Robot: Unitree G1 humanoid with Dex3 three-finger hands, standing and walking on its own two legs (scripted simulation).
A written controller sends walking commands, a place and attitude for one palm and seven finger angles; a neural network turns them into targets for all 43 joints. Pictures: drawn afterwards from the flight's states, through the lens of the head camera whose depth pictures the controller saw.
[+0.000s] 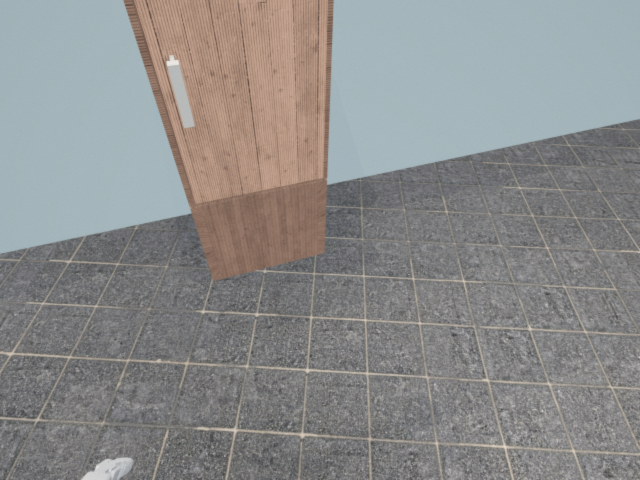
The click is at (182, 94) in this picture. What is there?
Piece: cupboard door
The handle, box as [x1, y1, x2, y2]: [166, 55, 194, 127]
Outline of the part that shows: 170,55 170,60 166,62 184,127 194,126 178,61 173,58 173,55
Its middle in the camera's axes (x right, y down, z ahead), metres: -0.34 -0.35 +0.91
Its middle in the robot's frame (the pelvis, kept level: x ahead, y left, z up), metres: +0.91 +0.38 +0.03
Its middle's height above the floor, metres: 0.80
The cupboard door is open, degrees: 0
